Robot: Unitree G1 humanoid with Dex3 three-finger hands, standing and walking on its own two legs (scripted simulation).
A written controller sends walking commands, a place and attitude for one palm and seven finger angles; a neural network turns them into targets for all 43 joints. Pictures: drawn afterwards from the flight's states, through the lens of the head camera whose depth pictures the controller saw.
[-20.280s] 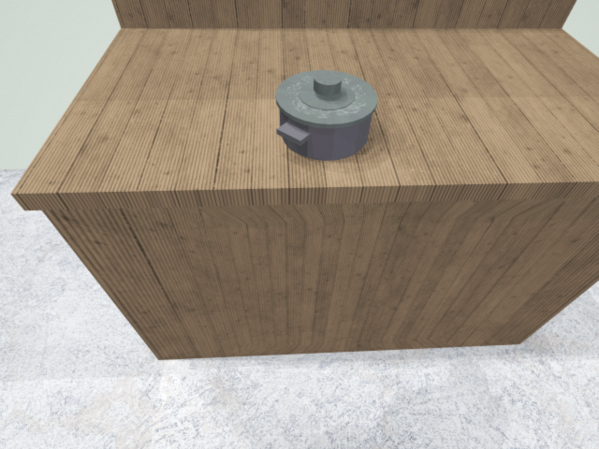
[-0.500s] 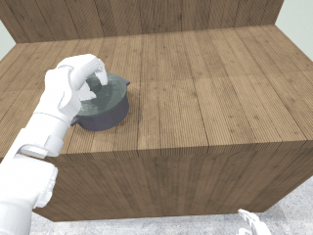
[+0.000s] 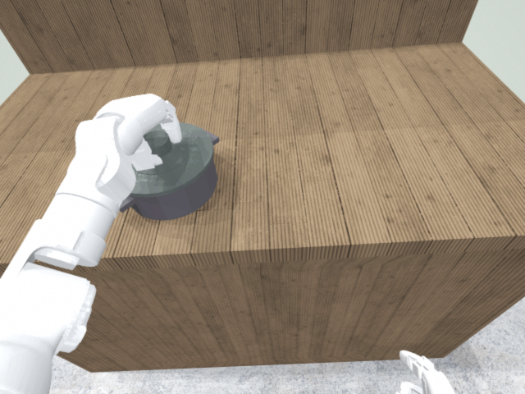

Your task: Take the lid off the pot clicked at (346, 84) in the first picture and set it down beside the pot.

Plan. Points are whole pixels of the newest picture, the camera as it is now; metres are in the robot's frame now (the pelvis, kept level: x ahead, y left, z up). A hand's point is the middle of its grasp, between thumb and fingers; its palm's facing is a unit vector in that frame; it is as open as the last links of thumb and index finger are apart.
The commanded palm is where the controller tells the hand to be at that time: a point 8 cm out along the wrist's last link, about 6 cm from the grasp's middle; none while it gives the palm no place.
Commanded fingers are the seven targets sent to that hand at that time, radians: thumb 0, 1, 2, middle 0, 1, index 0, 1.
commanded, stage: lift the lid straight up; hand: left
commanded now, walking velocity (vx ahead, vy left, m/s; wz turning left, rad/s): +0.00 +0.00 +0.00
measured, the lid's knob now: (155, 144) +0.47 +0.18 +0.15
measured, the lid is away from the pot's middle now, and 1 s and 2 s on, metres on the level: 0.00 0.01 0.01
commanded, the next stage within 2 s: move the lid sideways beside the pot in 2.00 s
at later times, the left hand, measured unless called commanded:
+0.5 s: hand (133, 136) +0.42 +0.18 +0.20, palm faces -0.25 -0.10 -0.96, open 7.6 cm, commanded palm +0.41 +0.19 +0.27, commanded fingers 0.00 0.70 0.97 -0.79 -0.99 -0.80 -0.97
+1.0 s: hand (126, 110) +0.43 +0.18 +0.24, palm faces -0.21 -0.06 -0.98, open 7.6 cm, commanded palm +0.41 +0.19 +0.32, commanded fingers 0.00 0.70 0.97 -0.79 -0.99 -0.80 -0.97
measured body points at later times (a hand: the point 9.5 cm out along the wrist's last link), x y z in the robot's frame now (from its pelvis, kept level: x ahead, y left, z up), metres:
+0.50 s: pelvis -0.01 +0.00 +0.00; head +0.00 -0.04 +0.45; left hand +0.43 +0.18 +0.26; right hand +0.14 -0.25 -0.12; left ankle +0.01 +0.10 -0.74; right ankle -0.03 -0.12 -0.74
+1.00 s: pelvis -0.01 +0.00 +0.00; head -0.01 -0.03 +0.45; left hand +0.43 +0.18 +0.30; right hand +0.12 -0.25 -0.12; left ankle +0.01 +0.10 -0.74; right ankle -0.03 -0.12 -0.74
